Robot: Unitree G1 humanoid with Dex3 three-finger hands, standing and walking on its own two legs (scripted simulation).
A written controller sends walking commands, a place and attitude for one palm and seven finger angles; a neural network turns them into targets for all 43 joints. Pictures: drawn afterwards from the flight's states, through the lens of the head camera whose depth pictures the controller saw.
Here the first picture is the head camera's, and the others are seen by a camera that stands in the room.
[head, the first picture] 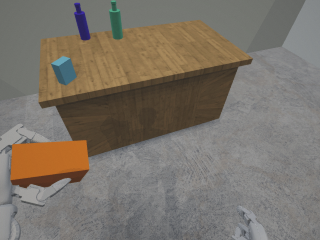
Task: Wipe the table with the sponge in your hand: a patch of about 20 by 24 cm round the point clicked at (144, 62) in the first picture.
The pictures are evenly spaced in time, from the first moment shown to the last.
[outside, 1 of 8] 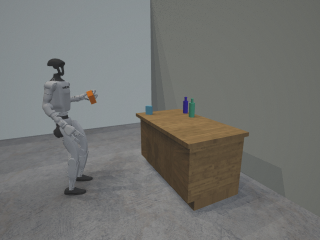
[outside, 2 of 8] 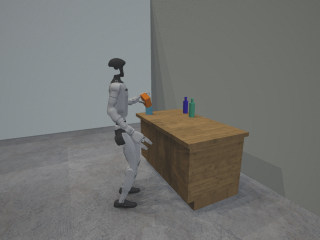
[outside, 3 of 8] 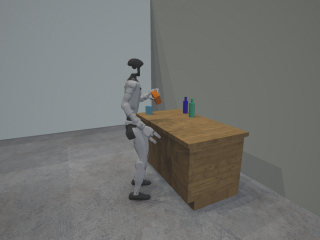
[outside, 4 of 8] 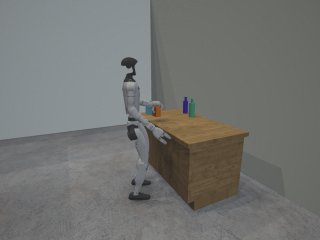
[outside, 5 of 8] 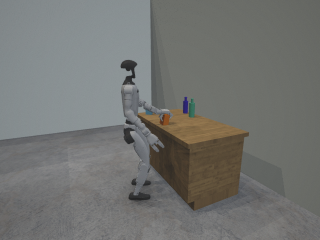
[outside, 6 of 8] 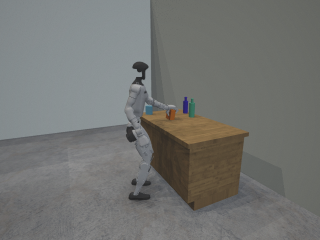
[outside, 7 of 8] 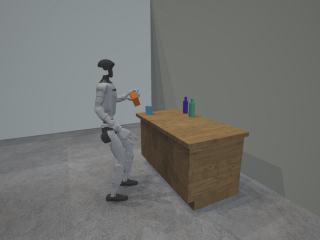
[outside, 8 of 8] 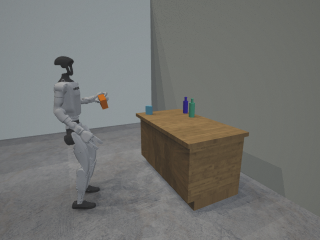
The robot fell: no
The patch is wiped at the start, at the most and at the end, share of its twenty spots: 0.00 1.00 1.00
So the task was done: yes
